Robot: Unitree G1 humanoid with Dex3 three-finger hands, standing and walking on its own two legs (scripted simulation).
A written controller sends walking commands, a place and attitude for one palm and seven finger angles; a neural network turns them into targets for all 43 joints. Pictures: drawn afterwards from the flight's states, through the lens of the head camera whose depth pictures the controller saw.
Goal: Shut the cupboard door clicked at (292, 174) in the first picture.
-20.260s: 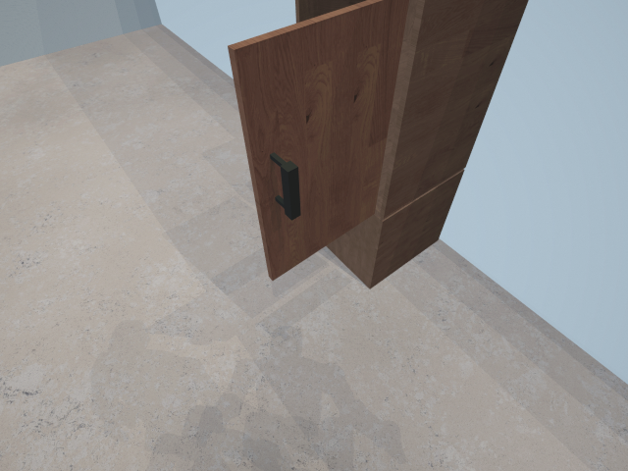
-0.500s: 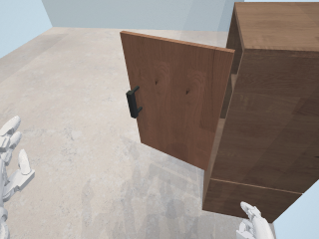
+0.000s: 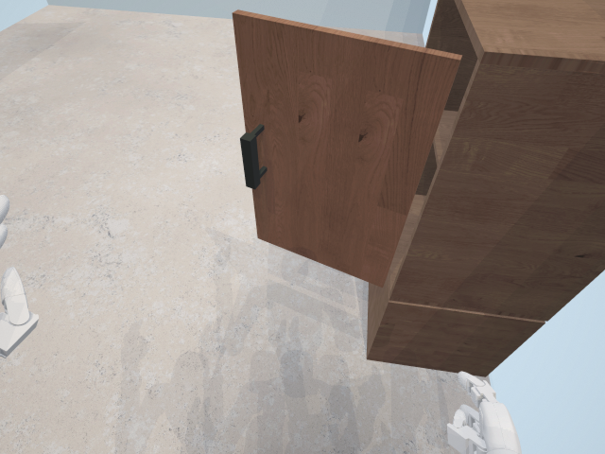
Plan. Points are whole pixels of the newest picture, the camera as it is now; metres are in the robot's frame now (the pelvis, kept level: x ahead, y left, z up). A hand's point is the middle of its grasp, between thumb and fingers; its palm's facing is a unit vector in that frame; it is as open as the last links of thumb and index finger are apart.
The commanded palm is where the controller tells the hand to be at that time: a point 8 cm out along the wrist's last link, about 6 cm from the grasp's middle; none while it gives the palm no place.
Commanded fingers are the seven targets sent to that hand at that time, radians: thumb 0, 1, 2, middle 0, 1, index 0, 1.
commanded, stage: step back with the hand held close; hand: left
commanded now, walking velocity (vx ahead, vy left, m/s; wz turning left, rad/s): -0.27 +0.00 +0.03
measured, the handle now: (256, 156) +0.68 +0.15 -0.01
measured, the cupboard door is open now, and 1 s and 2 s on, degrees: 73 73 73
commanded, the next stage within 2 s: stop stepping back and stand still in 0.74 s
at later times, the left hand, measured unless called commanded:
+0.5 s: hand out of the picture +0.12 +0.28 +0.19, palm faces +0.48 -0.75 -0.45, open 7.4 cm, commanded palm +0.05 +0.31 +0.19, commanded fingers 0.00 0.90 0.90 -0.20 -0.30 -0.20 -0.30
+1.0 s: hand out of the picture +0.00 +0.27 +0.18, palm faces +0.34 -0.80 -0.48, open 7.4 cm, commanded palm -0.03 +0.31 +0.19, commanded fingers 0.00 0.90 0.90 -0.20 -0.30 -0.20 -0.30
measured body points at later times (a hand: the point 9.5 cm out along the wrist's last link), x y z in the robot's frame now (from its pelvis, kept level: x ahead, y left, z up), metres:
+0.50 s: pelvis -0.08 +0.00 +0.00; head -0.07 +0.02 +0.44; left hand +0.09 +0.32 +0.21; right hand +0.09 -0.23 -0.08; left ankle +0.06 +0.08 -0.73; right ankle -0.13 -0.13 -0.70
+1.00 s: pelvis -0.19 +0.02 +0.00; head -0.19 +0.04 +0.45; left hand -0.02 +0.31 +0.20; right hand -0.04 -0.23 -0.07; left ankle -0.08 +0.10 -0.71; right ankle -0.22 -0.10 -0.73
